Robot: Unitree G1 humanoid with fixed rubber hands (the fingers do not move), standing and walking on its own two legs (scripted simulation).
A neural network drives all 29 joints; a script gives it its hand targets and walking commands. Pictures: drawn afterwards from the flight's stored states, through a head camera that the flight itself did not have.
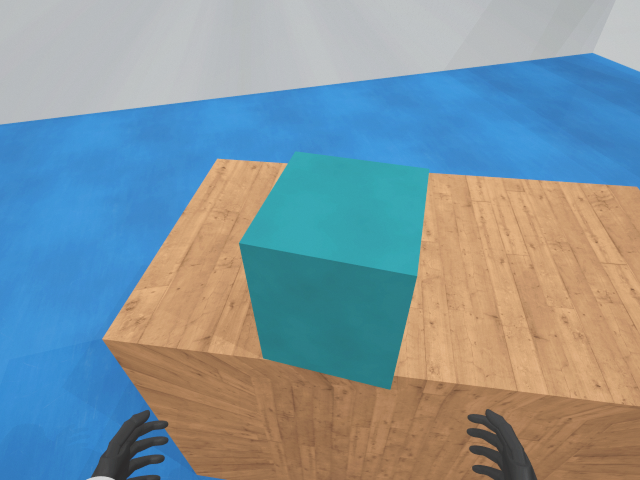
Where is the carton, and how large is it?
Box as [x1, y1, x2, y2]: [239, 151, 428, 389]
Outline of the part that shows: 295,151 239,242 263,358 389,389 417,273 428,169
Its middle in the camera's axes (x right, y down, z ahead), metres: +0.03 +0.05 +0.58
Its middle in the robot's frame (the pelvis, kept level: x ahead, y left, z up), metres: +0.41 +0.00 +0.05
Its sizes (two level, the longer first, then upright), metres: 0.210 0.200 0.250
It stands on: a pedestal, 0.69 m high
